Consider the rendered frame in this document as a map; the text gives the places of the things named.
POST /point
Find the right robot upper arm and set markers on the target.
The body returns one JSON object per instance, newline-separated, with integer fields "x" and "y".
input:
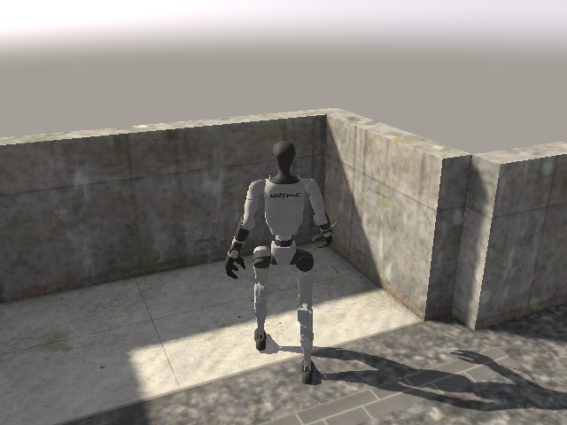
{"x": 312, "y": 188}

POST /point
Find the left robot hand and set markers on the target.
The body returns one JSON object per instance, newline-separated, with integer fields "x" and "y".
{"x": 229, "y": 265}

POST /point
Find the left robot forearm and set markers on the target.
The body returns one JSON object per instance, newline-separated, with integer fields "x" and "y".
{"x": 239, "y": 240}

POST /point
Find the left robot upper arm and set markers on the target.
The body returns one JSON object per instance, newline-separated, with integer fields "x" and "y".
{"x": 251, "y": 203}

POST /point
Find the robot right foot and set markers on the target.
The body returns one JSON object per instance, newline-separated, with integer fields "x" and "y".
{"x": 307, "y": 376}

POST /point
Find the right robot forearm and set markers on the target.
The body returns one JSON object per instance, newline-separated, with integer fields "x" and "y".
{"x": 326, "y": 229}

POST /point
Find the right robot shin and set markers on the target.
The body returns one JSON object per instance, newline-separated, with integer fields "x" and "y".
{"x": 306, "y": 340}

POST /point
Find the right robot hand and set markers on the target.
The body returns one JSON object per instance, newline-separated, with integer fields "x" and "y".
{"x": 327, "y": 241}

